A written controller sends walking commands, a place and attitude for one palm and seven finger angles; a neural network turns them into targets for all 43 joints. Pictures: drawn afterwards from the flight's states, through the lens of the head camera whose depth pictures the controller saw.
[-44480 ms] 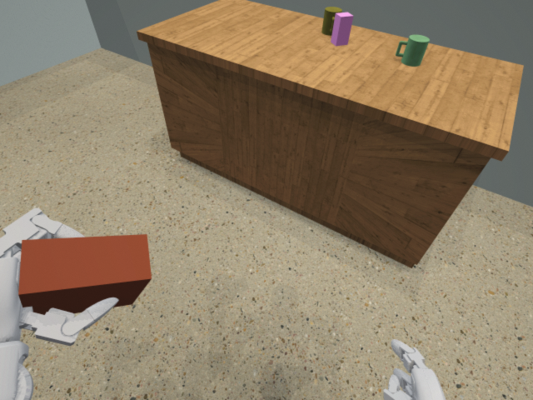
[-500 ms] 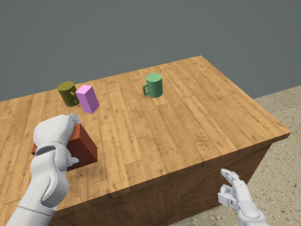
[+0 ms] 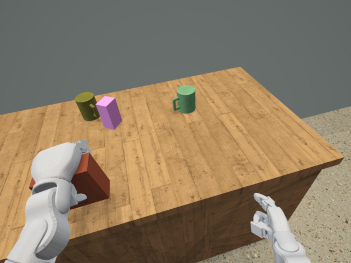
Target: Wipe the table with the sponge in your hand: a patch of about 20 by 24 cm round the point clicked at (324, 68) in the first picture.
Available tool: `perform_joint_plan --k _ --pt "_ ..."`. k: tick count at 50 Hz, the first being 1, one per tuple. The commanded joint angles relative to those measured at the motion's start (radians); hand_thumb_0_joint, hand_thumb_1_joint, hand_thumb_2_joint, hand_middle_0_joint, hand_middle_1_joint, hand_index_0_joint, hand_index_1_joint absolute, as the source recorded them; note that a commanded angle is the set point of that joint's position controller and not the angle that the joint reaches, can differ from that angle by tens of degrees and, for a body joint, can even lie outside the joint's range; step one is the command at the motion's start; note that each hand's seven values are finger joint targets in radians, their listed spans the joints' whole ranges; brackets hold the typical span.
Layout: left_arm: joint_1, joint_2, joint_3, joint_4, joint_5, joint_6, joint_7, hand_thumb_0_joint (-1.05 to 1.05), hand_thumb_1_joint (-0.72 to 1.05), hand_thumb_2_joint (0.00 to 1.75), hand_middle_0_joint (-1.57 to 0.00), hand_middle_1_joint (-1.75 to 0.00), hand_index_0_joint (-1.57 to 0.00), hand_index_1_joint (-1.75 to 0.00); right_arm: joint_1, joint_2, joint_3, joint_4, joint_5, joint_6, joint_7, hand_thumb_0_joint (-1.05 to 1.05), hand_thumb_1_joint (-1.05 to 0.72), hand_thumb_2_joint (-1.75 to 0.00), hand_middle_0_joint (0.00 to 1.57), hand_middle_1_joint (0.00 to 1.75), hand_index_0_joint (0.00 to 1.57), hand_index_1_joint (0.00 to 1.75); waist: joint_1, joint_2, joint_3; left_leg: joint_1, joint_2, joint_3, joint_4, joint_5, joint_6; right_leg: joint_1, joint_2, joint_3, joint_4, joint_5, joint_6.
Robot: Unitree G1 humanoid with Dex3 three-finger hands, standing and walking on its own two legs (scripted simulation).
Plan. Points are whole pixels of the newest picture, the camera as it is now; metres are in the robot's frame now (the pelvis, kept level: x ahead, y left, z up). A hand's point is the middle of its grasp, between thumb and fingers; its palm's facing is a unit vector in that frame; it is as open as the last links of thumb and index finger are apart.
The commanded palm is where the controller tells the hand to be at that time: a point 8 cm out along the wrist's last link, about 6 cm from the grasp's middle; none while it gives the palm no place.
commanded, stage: bring the sponge back beside the body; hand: left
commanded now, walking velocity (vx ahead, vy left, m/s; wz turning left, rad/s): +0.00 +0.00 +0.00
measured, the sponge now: (78, 187) +0.23 +0.28 +0.07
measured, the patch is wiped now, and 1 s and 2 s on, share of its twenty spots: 0.95 0.95 0.95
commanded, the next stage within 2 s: step back with the hand held close in 1.04 s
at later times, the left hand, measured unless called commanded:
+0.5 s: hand (60, 189) +0.20 +0.29 +0.11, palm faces +0.08 -0.13 -0.99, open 9.6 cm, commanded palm +0.16 +0.28 +0.19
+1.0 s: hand (56, 193) +0.18 +0.29 +0.11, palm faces +0.10 -0.13 -0.99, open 9.6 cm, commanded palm +0.15 +0.28 +0.18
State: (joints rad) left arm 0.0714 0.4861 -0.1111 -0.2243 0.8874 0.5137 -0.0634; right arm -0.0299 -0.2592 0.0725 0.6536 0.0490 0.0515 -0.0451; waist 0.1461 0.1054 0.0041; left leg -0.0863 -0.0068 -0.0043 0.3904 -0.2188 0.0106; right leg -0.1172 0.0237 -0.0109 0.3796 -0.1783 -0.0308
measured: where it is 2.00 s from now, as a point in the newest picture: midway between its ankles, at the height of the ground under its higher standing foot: outside the picture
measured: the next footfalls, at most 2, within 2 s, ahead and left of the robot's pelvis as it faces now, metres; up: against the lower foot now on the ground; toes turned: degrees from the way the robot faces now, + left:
none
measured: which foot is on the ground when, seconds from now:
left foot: down 0.00-1.00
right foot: down 0.00-1.00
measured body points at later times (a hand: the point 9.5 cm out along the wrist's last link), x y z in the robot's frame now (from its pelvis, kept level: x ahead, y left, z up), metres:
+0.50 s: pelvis +0.00 +0.00 +0.00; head -0.03 -0.04 +0.45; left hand +0.19 +0.29 +0.16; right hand +0.26 -0.19 -0.06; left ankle +0.00 +0.11 -0.74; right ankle +0.02 -0.10 -0.74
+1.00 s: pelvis -0.01 +0.00 +0.00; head -0.04 -0.04 +0.45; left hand +0.18 +0.29 +0.17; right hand +0.26 -0.18 -0.06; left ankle +0.00 +0.11 -0.74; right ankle +0.02 -0.10 -0.74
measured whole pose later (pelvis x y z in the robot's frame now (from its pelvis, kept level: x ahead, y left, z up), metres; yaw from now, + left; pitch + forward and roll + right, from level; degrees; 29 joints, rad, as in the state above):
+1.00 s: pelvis -0.01 +0.00 +0.00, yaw +0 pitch -6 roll +0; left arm 0.27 0.52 -0.03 -0.37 0.86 0.45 -0.04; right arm 0.00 -0.26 0.07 0.65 0.04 0.02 -0.05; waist 0.15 0.11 0.02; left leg -0.08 0.00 0.00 0.41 -0.23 0.01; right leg -0.10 0.03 -0.01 0.38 -0.18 -0.03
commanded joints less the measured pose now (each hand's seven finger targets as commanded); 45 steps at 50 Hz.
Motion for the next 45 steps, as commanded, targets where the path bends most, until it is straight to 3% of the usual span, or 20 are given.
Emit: perform_joint_plan --k 1,4,6,7,10,11,14,16,19,21,22,23,26,33,36,37,40,41,42,45 --pt "-0.289 0.246 0.184 -0.255 0.049 -0.031 0.064 0.00 0.10 1.30 -1.20 -1.60 -1.20 -1.60 -0.256 -0.098 -0.042 -0.183 0.000 -0.060 -0.004 0.00 -0.90 -0.90 0.20 0.30 0.20 0.30 -0.009 0.009 -0.198 0.020 -0.010 -0.068 -0.061 0.174 0.035 0.070 0.010 0.122 -0.069 0.043 -0.056" --pt "-0.239 0.208 0.159 -0.205 0.042 -0.025 0.063 0.00 0.10 1.30 -1.20 -1.60 -1.20 -1.60 -0.248 -0.096 -0.041 -0.174 -0.002 -0.061 -0.001 0.00 -0.90 -0.90 0.20 0.30 0.20 0.30 -0.006 -0.021 -0.166 0.009 -0.010 -0.064 -0.061 0.173 0.035 0.056 0.007 0.094 -0.076 0.040 -0.052" --pt "-0.221 0.244 0.199 -0.234 0.037 -0.027 0.065 0.00 0.10 1.30 -1.20 -1.60 -1.20 -1.60 -0.253 -0.101 -0.044 -0.180 0.000 -0.063 0.000 0.00 -0.90 -0.90 0.20 0.30 0.20 0.30 -0.004 -0.036 -0.174 0.002 -0.008 -0.072 -0.062 0.161 0.034 0.062 0.012 0.120 -0.071 0.026 -0.054" --pt "-0.214 0.214 0.174 -0.231 0.033 -0.021 0.060 0.00 0.10 1.30 -1.20 -1.60 -1.20 -1.60 -0.254 -0.097 -0.041 -0.187 0.000 -0.065 0.001 0.00 -0.90 -0.90 0.20 0.30 0.20 0.30 -0.002 -0.040 -0.178 -0.002 -0.011 -0.062 -0.056 0.165 0.038 0.066 0.006 0.098 -0.065 0.035 -0.050" --pt "-0.172 0.227 0.187 -0.237 0.023 -0.019 0.057 0.00 0.10 1.30 -1.20 -1.60 -1.20 -1.60 -0.253 -0.102 -0.044 -0.181 0.001 -0.055 0.004 0.00 -0.90 -0.90 0.20 0.30 0.20 0.30 -0.003 -0.049 -0.161 -0.009 -0.010 -0.067 -0.058 0.157 0.035 0.054 0.002 0.109 -0.071 0.028 -0.046" --pt "-0.167 0.251 0.212 -0.249 0.018 -0.021 0.058 0.00 0.10 1.30 -1.20 -1.60 -1.20 -1.60 -0.260 -0.105 -0.044 -0.188 0.001 -0.060 0.002 0.00 -0.90 -0.90 0.20 0.30 0.20 0.30 -0.005 -0.038 -0.151 -0.015 -0.008 -0.069 -0.060 0.133 0.035 0.051 0.007 0.129 -0.075 0.000 -0.050" --pt "-0.134 0.225 0.193 -0.248 0.016 -0.027 0.055 0.00 0.10 1.30 -1.20 -1.60 -1.20 -1.60 -0.249 -0.106 -0.044 -0.185 -0.001 -0.064 0.003 0.00 -0.90 -0.90 0.20 0.30 0.20 0.30 -0.003 -0.034 -0.154 -0.012 -0.010 -0.066 -0.050 0.156 0.039 0.052 0.005 0.104 -0.068 0.029 -0.047" --pt "-0.148 0.264 0.223 -0.331 0.024 -0.045 0.060 0.00 0.10 1.30 -1.20 -1.60 -1.20 -1.60 -0.256 -0.104 -0.048 -0.194 -0.003 -0.071 0.002 0.00 -0.90 -0.90 0.20 0.30 0.20 0.30 -0.001 -0.002 -0.184 0.002 -0.009 -0.076 -0.049 0.165 0.040 0.070 0.010 0.129 -0.059 0.039 -0.052" --pt "-0.085 0.233 0.207 -0.293 0.022 -0.053 0.063 0.00 0.10 1.30 -1.20 -1.60 -1.20 -1.60 -0.235 -0.102 -0.048 -0.185 -0.007 -0.075 0.002 0.00 -0.90 -0.90 0.20 0.30 0.20 0.30 0.000 -0.032 -0.149 0.000 -0.009 -0.073 -0.043 0.171 0.041 0.051 0.007 0.107 -0.068 0.037 -0.049" --pt "-0.099 0.263 0.234 -0.348 0.025 -0.068 0.069 0.00 0.10 1.30 -1.20 -1.60 -1.20 -1.60 -0.244 -0.103 -0.050 -0.190 -0.007 -0.080 0.001 0.00 -0.90 -0.90 0.20 0.30 0.20 0.30 -0.003 -0.005 -0.158 0.004 -0.005 -0.081 -0.047 0.157 0.039 0.056 0.012 0.130 -0.065 0.027 -0.053" --pt "-0.091 0.249 0.225 -0.346 0.024 -0.066 0.072 0.00 0.10 1.30 -1.20 -1.60 -1.20 -1.60 -0.231 -0.098 -0.048 -0.199 -0.007 -0.083 0.001 0.00 -0.90 -0.90 0.20 0.30 0.20 0.30 0.007 -0.017 -0.172 -0.002 -0.007 -0.075 -0.044 0.163 0.043 0.068 0.008 0.102 -0.055 0.030 -0.050" --pt "-0.069 0.246 0.224 -0.322 0.025 -0.067 0.075 0.00 0.10 1.30 -1.20 -1.60 -1.20 -1.60 -0.234 -0.095 -0.049 -0.188 -0.006 -0.083 0.001 0.00 -0.90 -0.90 0.20 0.30 0.20 0.30 0.002 -0.025 -0.138 -0.003 -0.007 -0.078 -0.045 0.163 0.039 0.041 0.005 0.114 -0.067 0.021 -0.048" --pt "-0.053 0.262 0.250 -0.352 0.013 -0.070 0.077 0.00 0.10 1.30 -1.20 -1.60 -1.20 -1.60 -0.246 -0.103 -0.053 -0.188 -0.004 -0.081 0.002 0.00 -0.90 -0.90 0.20 0.30 0.20 0.30 0.000 -0.009 -0.134 -0.002 -0.004 -0.085 -0.050 0.146 0.037 0.045 0.012 0.133 -0.070 0.015 -0.052" --pt "0.026 0.243 0.243 -0.352 0.000 -0.068 0.073 0.00 0.10 1.30 -1.20 -1.60 -1.20 -1.60 -0.233 -0.095 -0.048 -0.192 -0.006 -0.083 0.004 0.00 -0.90 -0.90 0.20 0.30 0.20 0.30 0.005 -0.028 -0.123 -0.012 -0.005 -0.083 -0.046 0.148 0.039 0.041 0.007 0.112 -0.065 0.012 -0.045" --pt "-0.012 0.255 0.250 -0.382 -0.003 -0.074 0.072 0.00 0.10 1.30 -1.20 -1.60 -1.20 -1.60 -0.244 -0.102 -0.049 -0.192 -0.005 -0.082 -0.002 0.00 -0.90 -0.90 0.20 0.30 0.20 0.30 -0.009 -0.012 -0.116 -0.008 -0.002 -0.083 -0.048 0.110 0.039 0.032 0.016 0.140 -0.076 -0.015 -0.048" --pt "-0.022 0.246 0.237 -0.377 0.001 -0.071 0.072 0.00 0.10 1.30 -1.20 -1.60 -1.20 -1.60 -0.227 -0.099 -0.045 -0.202 -0.010 -0.085 -0.003 0.00 -0.90 -0.90 0.20 0.30 0.20 0.30 0.002 -0.012 -0.138 -0.011 -0.006 -0.079 -0.040 0.129 0.044 0.048 0.011 0.112 -0.065 0.003 -0.048" --pt "-0.022 0.250 0.235 -0.352 0.009 -0.076 0.073 0.00 0.10 1.30 -1.20 -1.60 -1.20 -1.60 -0.221 -0.102 -0.047 -0.184 -0.009 -0.078 -0.006 0.00 -0.90 -0.90 0.20 0.30 0.20 0.30 -0.009 -0.045 -0.113 -0.004 -0.003 -0.082 -0.050 0.134 0.039 0.030 0.008 0.116 -0.079 -0.001 -0.042" --pt "-0.035 0.265 0.253 -0.369 0.007 -0.079 0.076 0.00 0.10 1.30 -1.20 -1.60 -1.20 -1.60 -0.240 -0.102 -0.047 -0.189 -0.007 -0.086 -0.008 0.00 -0.90 -0.90 0.20 0.30 0.20 0.30 -0.009 -0.011 -0.118 -0.003 -0.003 -0.085 -0.050 0.111 0.040 0.035 0.016 0.141 -0.080 -0.017 -0.048" --pt "-0.047 0.254 0.239 -0.374 0.012 -0.078 0.075 0.00 0.10 1.30 -1.20 -1.60 -1.20 -1.60 -0.228 -0.098 -0.044 -0.198 -0.010 -0.089 -0.007 0.00 -0.90 -0.90 0.20 0.30 0.20 0.30 0.002 -0.007 -0.138 -0.009 -0.007 -0.080 -0.044 0.125 0.043 0.052 0.013 0.111 -0.066 -0.001 -0.048" --pt "-0.017 0.250 0.235 -0.362 0.012 -0.083 0.076 0.00 0.10 1.30 -1.20 -1.60 -1.20 -1.60 -0.224 -0.100 -0.048 -0.184 -0.010 -0.082 -0.006 0.00 -0.90 -0.90 0.20 0.30 0.20 0.30 -0.003 -0.015 -0.127 0.000 -0.006 -0.083 -0.049 0.146 0.038 0.046 0.007 0.118 -0.074 0.015 -0.044"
